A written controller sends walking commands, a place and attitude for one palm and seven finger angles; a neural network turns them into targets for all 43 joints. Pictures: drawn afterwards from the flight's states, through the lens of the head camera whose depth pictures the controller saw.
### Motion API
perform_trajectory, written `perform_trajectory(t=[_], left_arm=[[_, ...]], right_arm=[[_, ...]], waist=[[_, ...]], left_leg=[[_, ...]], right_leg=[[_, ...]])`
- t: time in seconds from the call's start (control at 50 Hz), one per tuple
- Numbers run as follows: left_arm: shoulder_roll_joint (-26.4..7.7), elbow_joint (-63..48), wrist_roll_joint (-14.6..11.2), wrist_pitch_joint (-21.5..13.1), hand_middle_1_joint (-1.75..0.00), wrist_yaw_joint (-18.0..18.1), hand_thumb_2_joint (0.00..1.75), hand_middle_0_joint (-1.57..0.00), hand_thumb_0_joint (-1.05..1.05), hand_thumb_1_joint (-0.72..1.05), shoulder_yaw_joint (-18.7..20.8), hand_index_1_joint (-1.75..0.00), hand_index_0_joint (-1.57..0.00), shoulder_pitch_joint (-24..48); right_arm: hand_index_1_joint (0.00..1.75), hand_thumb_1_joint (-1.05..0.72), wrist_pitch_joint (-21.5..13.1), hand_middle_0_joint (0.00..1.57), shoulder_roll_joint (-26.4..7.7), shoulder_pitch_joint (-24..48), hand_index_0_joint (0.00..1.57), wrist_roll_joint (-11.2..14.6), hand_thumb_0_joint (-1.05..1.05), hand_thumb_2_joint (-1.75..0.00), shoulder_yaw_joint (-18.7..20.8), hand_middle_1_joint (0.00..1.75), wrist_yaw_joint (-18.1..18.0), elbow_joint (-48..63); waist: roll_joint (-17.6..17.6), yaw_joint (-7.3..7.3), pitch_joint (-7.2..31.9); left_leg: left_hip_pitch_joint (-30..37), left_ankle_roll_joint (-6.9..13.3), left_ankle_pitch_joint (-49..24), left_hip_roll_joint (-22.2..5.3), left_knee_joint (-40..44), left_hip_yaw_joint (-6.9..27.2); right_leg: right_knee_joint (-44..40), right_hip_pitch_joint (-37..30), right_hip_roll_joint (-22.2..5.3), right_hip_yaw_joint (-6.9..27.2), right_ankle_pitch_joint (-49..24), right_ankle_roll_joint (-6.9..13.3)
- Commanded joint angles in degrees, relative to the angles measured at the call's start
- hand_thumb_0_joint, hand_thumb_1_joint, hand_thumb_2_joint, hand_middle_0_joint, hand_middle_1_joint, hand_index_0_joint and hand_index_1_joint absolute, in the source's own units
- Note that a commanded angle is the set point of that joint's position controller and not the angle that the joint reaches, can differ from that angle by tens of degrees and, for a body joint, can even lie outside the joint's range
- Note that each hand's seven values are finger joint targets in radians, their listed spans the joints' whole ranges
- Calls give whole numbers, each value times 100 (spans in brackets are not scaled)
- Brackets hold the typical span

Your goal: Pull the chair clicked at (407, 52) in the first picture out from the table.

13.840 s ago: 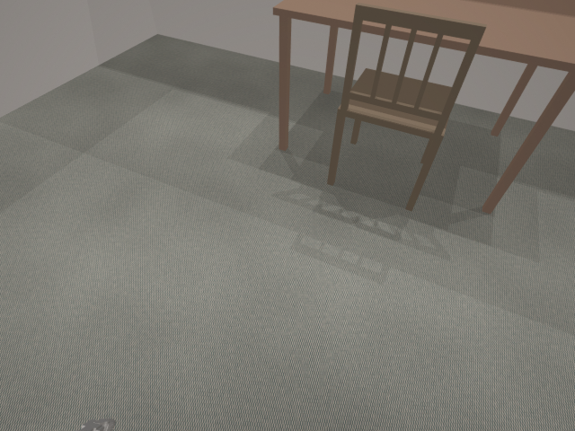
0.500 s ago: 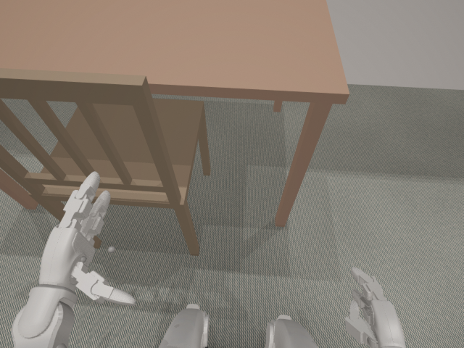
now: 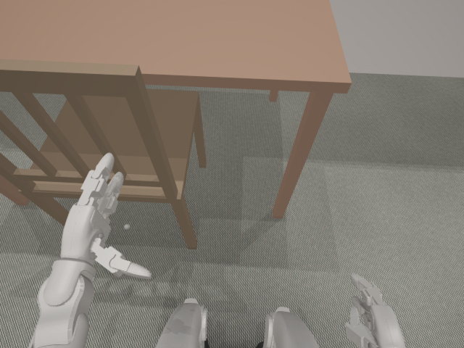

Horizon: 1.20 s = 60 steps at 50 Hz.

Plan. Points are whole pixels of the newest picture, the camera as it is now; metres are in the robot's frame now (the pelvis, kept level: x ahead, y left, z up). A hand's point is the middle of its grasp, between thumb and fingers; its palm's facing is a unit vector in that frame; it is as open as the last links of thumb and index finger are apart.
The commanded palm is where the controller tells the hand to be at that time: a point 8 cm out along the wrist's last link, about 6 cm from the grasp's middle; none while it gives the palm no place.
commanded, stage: aim the fingers beside a spindle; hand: left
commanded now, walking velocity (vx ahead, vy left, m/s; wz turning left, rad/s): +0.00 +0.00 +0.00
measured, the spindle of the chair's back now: (59, 139) +0.49 +0.39 +0.00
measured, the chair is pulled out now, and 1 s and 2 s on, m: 0.00 0.00 0.00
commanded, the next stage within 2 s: push the fingers through the gap in 1.36 s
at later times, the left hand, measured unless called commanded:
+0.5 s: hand (138, 212) +0.33 +0.18 +0.03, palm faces +0.00 -1.00 -0.04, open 16.9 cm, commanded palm +0.31 +0.23 +0.03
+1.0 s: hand (145, 204) +0.35 +0.18 +0.01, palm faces -0.01 -1.00 -0.04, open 16.9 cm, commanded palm +0.33 +0.23 +0.02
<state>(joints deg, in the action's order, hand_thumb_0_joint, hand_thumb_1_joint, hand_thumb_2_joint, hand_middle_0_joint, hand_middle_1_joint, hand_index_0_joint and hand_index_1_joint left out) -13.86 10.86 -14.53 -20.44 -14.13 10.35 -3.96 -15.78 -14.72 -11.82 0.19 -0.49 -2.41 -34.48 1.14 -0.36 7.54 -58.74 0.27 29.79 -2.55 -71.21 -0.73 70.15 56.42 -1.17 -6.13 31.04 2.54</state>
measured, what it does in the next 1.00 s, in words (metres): stands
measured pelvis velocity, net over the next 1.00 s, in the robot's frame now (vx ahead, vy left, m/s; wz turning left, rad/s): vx -0.01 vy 0.00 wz -0.01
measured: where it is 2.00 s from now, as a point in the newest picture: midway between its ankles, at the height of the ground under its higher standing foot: outside the picture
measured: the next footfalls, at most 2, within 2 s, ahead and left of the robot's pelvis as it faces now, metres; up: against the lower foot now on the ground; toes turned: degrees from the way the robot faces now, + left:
none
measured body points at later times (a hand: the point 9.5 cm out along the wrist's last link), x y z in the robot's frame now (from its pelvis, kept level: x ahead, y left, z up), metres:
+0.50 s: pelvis +0.00 +0.00 -0.01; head +0.10 +0.00 +0.43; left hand +0.32 +0.23 +0.03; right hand +0.17 -0.25 -0.11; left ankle +0.04 +0.12 -0.63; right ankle +0.03 -0.10 -0.63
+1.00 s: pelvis -0.01 +0.00 -0.02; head +0.10 +0.00 +0.42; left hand +0.34 +0.23 +0.02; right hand +0.14 -0.25 -0.12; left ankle +0.04 +0.12 -0.63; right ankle +0.03 -0.10 -0.63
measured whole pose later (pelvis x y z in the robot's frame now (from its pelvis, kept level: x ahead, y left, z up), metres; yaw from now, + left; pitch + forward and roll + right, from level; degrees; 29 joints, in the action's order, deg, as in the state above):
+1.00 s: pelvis -0.01 +0.00 -0.02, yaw -1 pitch +21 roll -1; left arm -14.1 26.8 -11.9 -24.0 -12.2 11.9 10.8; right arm -10.2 -14.6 -12.6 0.2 0.0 -1.1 -35.8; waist 1.0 -1.6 9.0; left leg -65.6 0.4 30.7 -2.8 -75.4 -1.4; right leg 74.8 63.8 -1.0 -5.2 31.9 2.6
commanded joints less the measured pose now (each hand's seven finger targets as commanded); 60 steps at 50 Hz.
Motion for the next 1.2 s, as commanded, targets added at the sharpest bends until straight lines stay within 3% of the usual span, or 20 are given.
perform_trajectory(t=[0.0, 0.1, 0.14, 0.22, 0.26, 0.3, 0.32, 0.38, 0.4, 0.44, 0.5, 0.6, 0.68, 0.74, 0.82, 0.86, 0.9, 0.98, 1.1, 1.18], left_arm=[[-802, -1132, -38, -367, -8, 53, 30, -6, 0, -50, 439, -8, -6, 804], [-724, -855, 56, -416, -8, 105, 30, -6, 0, -50, 329, -8, -6, 1267], [-639, -963, 104, -468, -8, 135, 30, -6, 0, -50, 152, -8, -6, 1610], [-793, -703, 132, -479, -8, 171, 30, -6, 0, -50, 348, -8, -6, 1487], [-699, -639, 159, -466, -8, 177, 30, -6, 0, -50, 266, -8, -6, 1508], [-821, -582, 162, -464, -8, 213, 30, -6, 0, -50, 401, -8, -6, 1588], [-789, -493, 157, -458, -8, 221, 30, -6, 0, -50, 401, -8, -6, 1607], [-773, -342, 148, -505, -8, 206, 30, -6, 0, -50, 384, -8, -6, 1818], [-911, -391, 145, -558, -8, 214, 30, -6, 0, -50, 518, -8, -6, 1938], [-739, -327, 171, -603, -8, 188, 30, -6, 0, -50, 287, -8, -6, 2075], [-820, -80, 168, -643, -8, 166, 30, -6, 0, -50, 379, -8, -6, 2251], [-690, 48, 245, -682, -8, 169, 30, -6, 0, -50, 173, -8, -6, 2751], [-1002, 318, 247, -696, -8, 279, 30, -6, 0, -50, 578, -8, -6, 2695], [-1072, 476, 284, -726, -8, 306, 30, -6, 0, -50, 641, -8, -6, 2859], [-974, 366, 259, -756, -8, 257, 30, -6, 0, -50, 534, -8, -6, 2870], [-1020, 372, 213, -748, -8, 223, 30, -6, 0, -50, 620, -8, -6, 2581], [-833, 403, 197, -698, -8, 176, 30, -6, 0, -50, 417, -8, -6, 2558], [-888, 541, 212, -724, -8, 217, 30, -6, 0, -50, 470, -8, -6, 2802], [-1046, 423, 222, -886, -8, 200, 30, -6, 0, -50, 593, -8, -6, 2911], [-833, 453, 242, -792, -8, 160, 30, -6, 0, -50, 347, -8, -6, 2862]], right_arm=[[30, -90, -235, 20, -762, 113, 20, 14, 0, -90, 309, 30, -54, 782], [30, -90, -164, 20, -758, 114, 20, 20, 0, -90, 306, 30, -47, 724], [30, -90, -170, 20, -778, 109, 20, 14, 0, -90, 310, 30, -60, 712], [30, -90, -117, 20, -784, 76, 20, 3, 0, -90, 331, 30, -43, 693], [30, -90, -77, 20, -762, 71, 20, -3, 0, -90, 322, 30, -27, 698], [30, -90, -23, 20, -766, 74, 20, -5, 0, -90, 319, 30, -7, 690], [30, -90, -2, 20, -760, 65, 20, -3, 0, -90, 329, 30, -9, 685], [30, -90, 41, 20, -754, 68, 20, -3, 0, -90, 317, 30, -3, 656], [30, -90, 52, 20, -758, 58, 20, -1, 0, -90, 329, 30, -7, 640], [30, -90, 53, 20, -762, 53, 20, 3, 0, -90, 320, 30, -10, 644], [30, -90, 80, 20, -779, 17, 20, -2, 0, -90, 326, 30, -10, 579], [30, -90, 97, 20, -786, -24, 20, 8, 0, -90, 343, 30, -10, 522], [30, -90, 159, 20, -804, -62, 20, -16, 0, -90, 347, 30, 2, 511], [30, -90, 209, 20, -801, -93, 20, -23, 0, -90, 348, 30, 8, 500], [30, -90, 260, 20, -783, -83, 20, -6, 0, -90, 350, 30, 39, 543], [30, -90, 278, 20, -797, -111, 20, 9, 0, -90, 363, 30, 49, 570], [30, -90, 304, 20, -785, -93, 20, 25, 0, -90, 350, 30, 64, 580], [30, -90, 315, 20, -811, -102, 20, 26, 0, -90, 352, 30, 21, 532], [30, -90, 288, 20, -804, -65, 20, 11, 0, -90, 346, 30, 1, 512], [30, -90, 299, 20, -815, -102, 20, 24, 0, -90, 355, 30, 23, 514]], waist=[[36, -4, 1893], [22, -95, 1723], [188, -157, 1844], [10, -47, 2030], [73, -31, 2135], [128, -1, 2126], [-33, -42, 2117], [-48, -92, 2046], [-34, -56, 2115], [61, -137, 2077], [-71, -142, 2099], [173, -190, 2208], [-65, -80, 2377], [-36, -99, 2428], [71, -102, 2554], [-2, -34, 2609], [21, -126, 2381], [-208, -195, 2176], [79, -114, 2379], [121, -190, 2383]], left_leg=[[1158, 50, -1196, 252, 970, 314], [1072, 43, -981, 228, 933, 347], [1176, 54, -1018, 229, 887, 379], [1116, 42, -1106, 237, 845, 356], [1120, 46, -1227, 253, 811, 330], [1087, 32, -1221, 258, 811, 322], [1046, 46, -1251, 251, 776, 305], [880, 55, -1144, 265, 711, 281], [844, 45, -1112, 256, 700, 276], [872, 62, -1105, 257, 674, 280], [721, 65, -1017, 260, 605, 270], [858, 52, -992, 250, 568, 313], [658, 58, -1068, 268, 509, 277], [530, 66, -1078, 271, 449, 248], [646, 61, -1064, 266, 470, 225], [719, 53, -1235, 260, 511, 238], [667, 62, -1100, 259, 531, 230], [458, 83, -801, 260, 487, 244], [641, 65, -919, 265, 502, 257], [814, 55, -1032, 242, 535, 308]], right_leg=[[-1040, -1097, 199, 523, -1334, -132], [-1004, -787, 215, 489, -1092, -126], [-942, -668, 215, 470, -1103, -106], [-908, -791, 210, 503, -1223, -111], [-861, -839, 199, 506, -1369, -113], [-853, -856, 200, 515, -1371, -104], [-856, -872, 207, 525, -1435, -118], [-864, -858, 200, 581, -1370, -132], [-849, -876, 197, 603, -1321, -128], [-835, -751, 207, 593, -1302, -116], [-828, -750, 191, 642, -1236, -133], [-738, -456, 185, 589, -1165, -112], [-694, -687, 189, 649, -1282, -120], [-645, -682, 199, 678, -1303, -119], [-682, -732, 189, 708, -1322, -130], [-653, -835, 213, 675, -1511, -111], [-714, -726, 209, 661, -1388, -132], [-782, -590, 196, 698, -1030, -146], [-721, -607, 207, 700, -1112, -113], [-666, -449, 221, 587, -1240, -116]])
